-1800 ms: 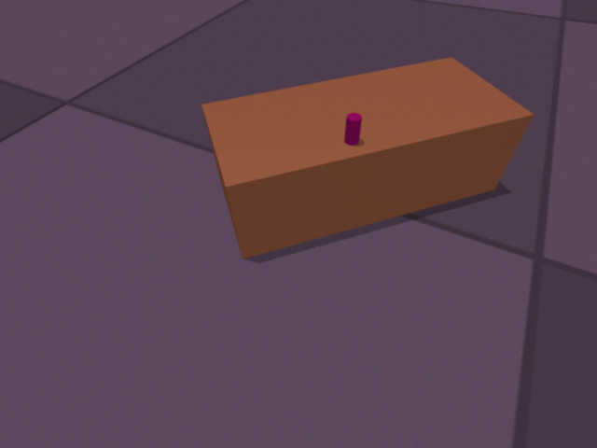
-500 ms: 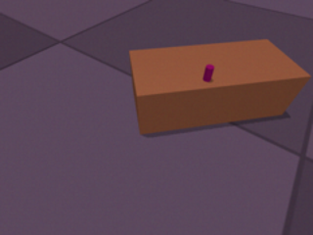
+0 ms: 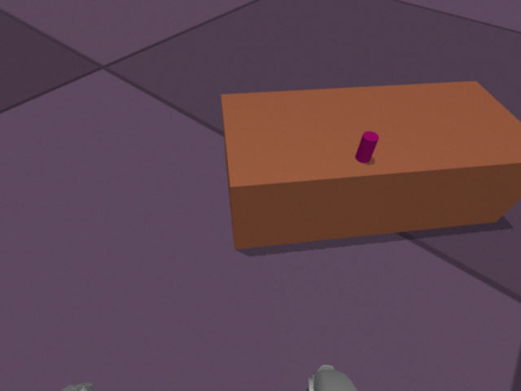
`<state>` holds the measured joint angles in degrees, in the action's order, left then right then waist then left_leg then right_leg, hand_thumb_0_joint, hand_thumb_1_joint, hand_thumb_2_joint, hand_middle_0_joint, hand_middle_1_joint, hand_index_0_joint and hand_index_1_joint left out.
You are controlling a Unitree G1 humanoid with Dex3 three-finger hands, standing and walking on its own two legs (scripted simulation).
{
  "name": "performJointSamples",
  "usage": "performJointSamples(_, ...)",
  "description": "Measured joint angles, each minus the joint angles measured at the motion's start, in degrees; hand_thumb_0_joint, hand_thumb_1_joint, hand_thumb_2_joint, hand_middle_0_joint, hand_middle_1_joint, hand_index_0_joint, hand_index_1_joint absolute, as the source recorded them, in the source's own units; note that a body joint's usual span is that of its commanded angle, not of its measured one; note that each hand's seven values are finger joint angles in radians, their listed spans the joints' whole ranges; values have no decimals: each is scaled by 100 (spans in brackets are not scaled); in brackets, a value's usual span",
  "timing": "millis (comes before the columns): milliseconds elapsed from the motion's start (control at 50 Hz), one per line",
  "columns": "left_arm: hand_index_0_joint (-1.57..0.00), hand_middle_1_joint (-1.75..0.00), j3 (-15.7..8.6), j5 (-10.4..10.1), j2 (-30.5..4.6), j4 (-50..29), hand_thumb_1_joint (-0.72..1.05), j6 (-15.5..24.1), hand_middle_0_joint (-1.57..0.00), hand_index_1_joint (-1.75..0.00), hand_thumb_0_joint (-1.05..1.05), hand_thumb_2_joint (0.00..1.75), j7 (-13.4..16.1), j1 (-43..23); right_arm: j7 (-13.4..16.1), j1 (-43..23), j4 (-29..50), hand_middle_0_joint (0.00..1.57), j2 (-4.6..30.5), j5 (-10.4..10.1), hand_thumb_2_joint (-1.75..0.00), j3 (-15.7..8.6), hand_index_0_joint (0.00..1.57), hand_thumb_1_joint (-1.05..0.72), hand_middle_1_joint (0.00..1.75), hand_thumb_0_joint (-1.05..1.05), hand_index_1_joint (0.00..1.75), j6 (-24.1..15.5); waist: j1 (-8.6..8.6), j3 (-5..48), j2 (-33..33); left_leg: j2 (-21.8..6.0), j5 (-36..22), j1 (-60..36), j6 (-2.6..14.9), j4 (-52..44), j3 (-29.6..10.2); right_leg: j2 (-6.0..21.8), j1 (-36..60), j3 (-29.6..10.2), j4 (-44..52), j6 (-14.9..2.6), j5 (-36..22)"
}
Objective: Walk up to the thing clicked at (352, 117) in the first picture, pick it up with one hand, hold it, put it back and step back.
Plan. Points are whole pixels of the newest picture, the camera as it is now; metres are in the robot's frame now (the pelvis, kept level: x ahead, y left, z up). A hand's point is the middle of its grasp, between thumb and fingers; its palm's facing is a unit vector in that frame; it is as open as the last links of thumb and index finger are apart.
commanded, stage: walk up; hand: right
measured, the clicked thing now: (366, 147) +0.94 -0.38 -0.29
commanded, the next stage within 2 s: none
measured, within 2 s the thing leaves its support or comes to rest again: neither
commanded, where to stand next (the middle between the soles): +0.51 -0.23 m, yaw +7 degrees
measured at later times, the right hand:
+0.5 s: hand (453, 294) +0.32 -0.37 -0.13, palm faces -0.15 +0.87 -0.46, open 7.4 cm
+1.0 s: hand (509, 263) +0.41 -0.55 -0.16, palm faces -0.08 +0.88 -0.46, open 7.4 cm
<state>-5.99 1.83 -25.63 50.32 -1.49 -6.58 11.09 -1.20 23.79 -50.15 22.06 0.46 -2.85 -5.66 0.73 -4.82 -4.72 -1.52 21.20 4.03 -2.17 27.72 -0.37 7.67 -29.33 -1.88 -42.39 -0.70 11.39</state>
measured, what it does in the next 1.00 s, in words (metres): walks ahead: right foot, then left foot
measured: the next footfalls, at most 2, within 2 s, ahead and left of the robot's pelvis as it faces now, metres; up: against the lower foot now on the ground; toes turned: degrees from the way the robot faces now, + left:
right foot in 0.06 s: +0.18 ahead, -0.17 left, +0.00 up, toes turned -4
left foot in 0.50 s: +0.35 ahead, +0.01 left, +0.00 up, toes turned +9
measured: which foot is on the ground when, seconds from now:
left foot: down 0.00-0.10, up 0.12-0.48, down 0.50-0.92, up 0.94-1.00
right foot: up 0.00-0.04, down 0.06-0.52, up 0.54-0.88, down 0.90-1.00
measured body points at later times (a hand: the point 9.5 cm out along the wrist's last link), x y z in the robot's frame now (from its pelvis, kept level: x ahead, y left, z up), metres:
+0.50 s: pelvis +0.20 -0.10 -0.02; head +0.23 -0.07 +0.43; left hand +0.20 +0.23 -0.14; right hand +0.33 -0.41 -0.10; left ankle +0.31 +0.01 -0.73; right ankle +0.14 -0.17 -0.73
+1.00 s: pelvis +0.34 -0.24 -0.02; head +0.34 -0.26 +0.43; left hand +0.37 +0.11 -0.10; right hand +0.41 -0.59 -0.13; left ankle +0.31 -0.06 -0.68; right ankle +0.40 -0.36 -0.73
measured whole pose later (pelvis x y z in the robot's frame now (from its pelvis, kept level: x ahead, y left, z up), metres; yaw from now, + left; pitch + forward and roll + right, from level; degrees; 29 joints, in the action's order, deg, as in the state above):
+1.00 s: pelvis +0.34 -0.24 -0.02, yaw +4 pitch -3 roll +1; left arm -5.9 2.1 -25.1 47.0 0.9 -5.0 18.5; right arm 1.1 20.4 -51.4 28.0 0.6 -4.5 -1.7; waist -1.5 -2.0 1.4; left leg -4.7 28.8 23.6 1.8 61.8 -3.1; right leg 4.4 -22.1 3.3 -44.6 0.0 19.6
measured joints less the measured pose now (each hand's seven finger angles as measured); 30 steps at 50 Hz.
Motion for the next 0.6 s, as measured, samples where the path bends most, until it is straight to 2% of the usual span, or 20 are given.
performJointSamples(60,-20,-30,-35,-22,13,-74,90,30,-20,-30,0,90,-5,-74,44,3,71,21,99,23,-90,-13,21,-90,31,0,30,42,1,53,105,-136,399,-80,-172,257,-52,-103,314,186,464,-87,14)
performJointSamples(80,-20,-30,-57,-28,71,-87,90,65,-20,-30,0,90,16,-120,71,-33,71,21,167,24,-90,-30,21,-90,31,0,30,70,-16,33,250,-270,583,-50,-158,507,-98,-221,401,269,469,-11,-73)
performJointSamples(100,-20,-30,-67,-26,163,-109,90,121,-20,-30,0,90,40,-186,109,-113,50,21,241,23,-90,-58,21,-90,31,1,30,111,-22,-48,475,-464,690,97,-33,1014,-194,-369,481,424,361,36,38)
performJointSamples(120,-20,-30,-58,-8,218,-183,90,199,-20,-30,0,90,60,-213,149,-188,41,21,268,8,-90,-69,21,-90,30,1,30,155,-37,-114,585,-494,641,378,117,1775,-349,-436,534,535,224,44,204)
performJointSamples(140,-20,-30,-38,-18,252,-260,90,273,-20,-30,0,90,88,-201,187,-259,34,21,265,-13,-90,-59,21,-90,30,1,30,194,-83,-146,580,-362,673,692,232,2557,-434,-433,584,568,123,31,353)
performJointSamples(180,-20,-30,10,-67,327,-356,90,323,-21,-30,0,90,141,-101,226,-420,0,20,259,-38,-90,-10,21,-90,30,1,30,230,-206,-147,496,-76,665,1300,370,3765,-326,-400,794,556,204,-45,486)
performJointSamples(220,-20,-30,72,-94,407,-390,90,326,-21,-30,0,90,192,58,203,-552,34,20,290,-80,-90,5,21,-90,30,1,30,202,-288,-121,501,30,417,1817,450,4256,-174,-436,1113,600,535,-119,466)
performJointSamples(280,-21,-30,130,-78,429,-389,90,353,-21,-30,0,90,238,329,132,-670,204,20,316,-82,-90,-13,21,-90,30,1,30,129,-368,-83,525,-5,38,2341,454,3898,-37,-565,1518,688,979,-198,443)
performJointSamples(340,-21,-30,149,-38,365,-428,90,367,-21,-30,0,90,254,576,63,-761,310,20,305,-66,-90,-34,20,-90,30,0,30,112,-423,-105,535,-83,-193,2593,358,2989,-11,-737,1800,812,1178,-275,551)
performJointSamples(400,-21,-30,140,9,242,-522,90,331,-21,-30,0,90,249,749,31,-797,326,20,225,-60,-90,-28,20,-90,30,0,30,137,-496,-158,440,-150,-449,2603,295,1990,184,-859,1982,950,1137,-329,797)
performJointSamples(460,-21,-30,141,19,114,-611,90,255,-21,-30,0,90,236,892,44,-751,321,20,121,-63,-90,-15,20,-90,30,0,30,126,-556,-179,259,-73,-869,2322,324,1157,438,-885,2090,1072,814,-346,1222)
performJointSamples(500,-21,-30,152,7,67,-647,90,192,-21,-30,0,90,236,1018,86,-692,351,20,100,-38,-90,-15,21,-90,30,0,30,60,-542,-151,114,79,-1245,2007,459,766,547,-814,2017,1079,238,-343,1645)
performJointSamples(520,-21,-30,141,1,75,-620,90,148,-21,-30,0,90,252,1015,124,-705,373,20,76,6,-90,-21,21,-90,30,0,30,30,-515,-188,-12,156,-1147,2015,504,950,599,-725,1845,955,-294,-347,1725)
performJointSamples(540,-20,-30,140,-1,122,-585,90,91,-21,-30,0,90,266,998,159,-708,421,20,78,30,-90,-14,21,-90,30,0,30,17,-483,-208,-61,168,-971,2031,516,1145,626,-748,1596,733,-918,-301,1798)
performJointSamples(600,-20,-30,215,17,168,-501,90,-42,-21,-30,0,90,241,1001,219,-734,481,20,37,-49,-90,20,21,-90,30,0,30,28,-333,-203,-134,81,-706,1803,498,1206,640,-815,869,250,-2315,-220,1673)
